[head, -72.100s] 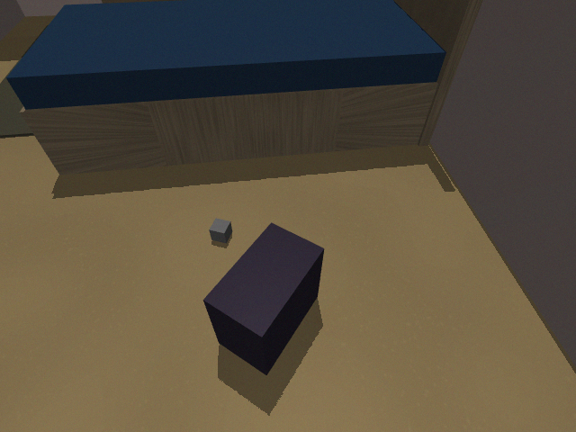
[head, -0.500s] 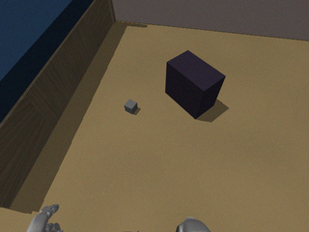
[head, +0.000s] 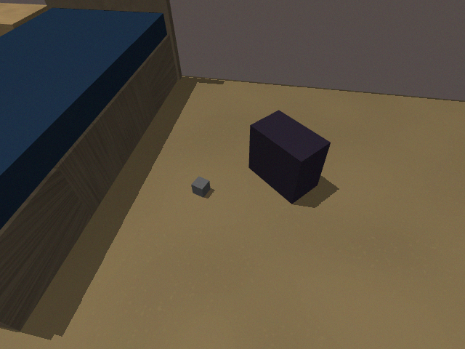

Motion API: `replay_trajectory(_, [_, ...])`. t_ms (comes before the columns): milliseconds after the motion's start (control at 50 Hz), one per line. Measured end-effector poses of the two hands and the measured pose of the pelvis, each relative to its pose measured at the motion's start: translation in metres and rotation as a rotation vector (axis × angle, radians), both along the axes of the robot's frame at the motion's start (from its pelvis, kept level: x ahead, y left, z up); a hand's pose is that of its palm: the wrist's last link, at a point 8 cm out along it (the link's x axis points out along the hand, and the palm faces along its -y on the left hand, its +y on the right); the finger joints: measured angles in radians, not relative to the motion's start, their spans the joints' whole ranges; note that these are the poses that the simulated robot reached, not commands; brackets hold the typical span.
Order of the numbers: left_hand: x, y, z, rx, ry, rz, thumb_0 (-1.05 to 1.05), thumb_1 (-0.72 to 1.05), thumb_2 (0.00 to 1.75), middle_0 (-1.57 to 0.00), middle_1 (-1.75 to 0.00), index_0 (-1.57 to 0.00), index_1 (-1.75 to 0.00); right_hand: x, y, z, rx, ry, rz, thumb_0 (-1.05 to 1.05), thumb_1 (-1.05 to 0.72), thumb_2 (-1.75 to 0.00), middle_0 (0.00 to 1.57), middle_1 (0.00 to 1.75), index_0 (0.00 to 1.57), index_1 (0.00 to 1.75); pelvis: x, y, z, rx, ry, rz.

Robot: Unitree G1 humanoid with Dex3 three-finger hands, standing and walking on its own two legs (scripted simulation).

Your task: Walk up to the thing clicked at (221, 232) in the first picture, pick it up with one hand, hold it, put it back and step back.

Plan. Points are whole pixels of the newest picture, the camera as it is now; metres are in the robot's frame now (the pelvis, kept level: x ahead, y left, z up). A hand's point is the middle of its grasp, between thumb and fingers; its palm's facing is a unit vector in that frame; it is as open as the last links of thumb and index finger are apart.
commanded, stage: step back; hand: left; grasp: from above
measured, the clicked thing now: (201, 186) +1.07 +0.25 -0.73
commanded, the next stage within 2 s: stand in 0.68 s
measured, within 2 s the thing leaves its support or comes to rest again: neither
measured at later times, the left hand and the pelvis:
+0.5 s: hand out of the picture +0.15 +0.27 -0.15, palm faces -0.01 -0.93 -0.37, open 7.4 cm; pelvis +0.05 +0.01 +0.00, yaw +0 degrees
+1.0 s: hand out of the picture +0.14 +0.26 -0.14, palm faces -0.02 -0.94 -0.33, open 7.4 cm; pelvis +0.05 +0.02 +0.01, yaw -1 degrees
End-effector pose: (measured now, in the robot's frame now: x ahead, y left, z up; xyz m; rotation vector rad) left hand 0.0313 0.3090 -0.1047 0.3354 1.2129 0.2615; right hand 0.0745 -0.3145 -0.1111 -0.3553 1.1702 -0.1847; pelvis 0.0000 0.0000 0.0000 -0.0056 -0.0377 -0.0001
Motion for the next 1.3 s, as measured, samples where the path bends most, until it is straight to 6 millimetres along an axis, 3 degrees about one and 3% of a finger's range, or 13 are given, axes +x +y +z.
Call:
replay_trajectory(100, [0.011, 0.022, -0.009, -0.003, 0.007, -0.002, 0.01, 0.9, 0.9, -0.2, -0.3, -0.21, -0.3, 0.0, 0.019, -0.002, -0.012, 0.023, -0.002, 0.01, -0.91, -0.9, 0.2, 0.3, 0.2, 0.3, 0.005, 0.016, -0.004, 0.028, -0.006, 0.005])
replay_trajectory(180, [0.031, 0.027, -0.009, -0.01, 0.016, -0.03, 0.01, 0.9, 0.9, -0.2, -0.3, -0.21, -0.3, -0.001, 0.032, 0.003, 0.002, 0.003, -0.024, 0.01, -0.9, -0.9, 0.2, 0.3, 0.2, 0.3, 0.012, 0.02, -0.001, 0.006, -0.002, -0.007])
replay_trajectory(300, [0.071, 0.024, -0.006, -0.002, -0.034, -0.064, 0.01, 0.9, 0.9, -0.2, -0.3, -0.21, -0.3, 0.0, 0.028, 0.0, 0.006, 0.018, -0.055, 0.01, -0.9, -0.9, 0.2, 0.3, 0.21, 0.3, 0.026, 0.014, -0.002, 0.01, -0.003, -0.017])
replay_trajectory(380, [0.088, 0.012, -0.005, 0.007, -0.062, -0.06, 0.0, 0.9, 0.9, -0.2, -0.3, -0.21, -0.3, 0.013, 0.02, -0.011, 0.009, 0.035, -0.074, 0.01, -0.9, -0.9, 0.2, 0.3, 0.21, 0.3, 0.035, 0.009, -0.006, -0.023, -0.008, -0.007])
replay_trajectory(480, [0.108, 0.005, -0.006, -0.013, -0.064, -0.062, 0.0, 0.9, 0.9, -0.2, -0.3, -0.21, -0.3, 0.034, 0.024, -0.013, 0.016, 0.026, -0.063, 0.01, -0.9, -0.9, 0.2, 0.3, 0.2, 0.3, 0.048, 0.012, -0.005, -0.004, 0.008, -0.006])
replay_trajectory(600, [0.136, 0.001, -0.006, -0.043, -0.107, -0.058, 0.0, 0.9, 0.9, -0.2, -0.3, -0.21, -0.3, 0.052, 0.031, -0.007, 0.015, 0.033, -0.047, 0.01, -0.9, -0.9, 0.2, 0.3, 0.2, 0.3, 0.058, 0.013, -0.001, -0.001, 0.014, -0.005])
replay_trajectory(700, [0.148, 0.003, -0.007, -0.049, -0.127, -0.052, 0.0, 0.9, 0.9, -0.2, -0.3, -0.21, -0.3, 0.067, 0.032, 0.0, -0.001, 0.003, -0.038, 0.01, -0.9, -0.9, 0.2, 0.3, 0.2, 0.3, 0.059, 0.015, 0.0, 0.001, 0.008, -0.003])
replay_trajectory(820, [0.139, 0.0, -0.005, -0.064, -0.088, -0.059, 0.0, 0.9, 0.9, -0.2, -0.3, -0.21, -0.3, 0.076, 0.034, 0.01, 0.002, -0.039, -0.034, 0.01, -0.9, -0.9, 0.2, 0.3, 0.2, 0.3, 0.057, 0.017, 0.006, -0.001, -0.007, -0.012])
replay_trajectory(940, [0.119, -0.003, -0.003, -0.069, -0.05, -0.057, 0.0, 0.9, 0.9, -0.2, -0.3, -0.21, -0.3, 0.073, 0.036, 0.013, 0.015, -0.047, -0.03, 0.01, -0.9, -0.9, 0.2, 0.3, 0.2, 0.3, 0.05, 0.017, 0.011, 0.001, -0.02, -0.013])
replay_trajectory(1300, [0.053, -0.003, 0.002, -0.037, 0.058, -0.025, 0.0, 0.9, 0.9, -0.2, -0.3, -0.21, -0.3, 0.02, 0.026, 0.0, 0.051, 0.06, -0.047, 0.01, -0.9, -0.9, 0.2, 0.3, 0.2, 0.3, 0.029, 0.005, 0.014, 0.01, -0.018, -0.009])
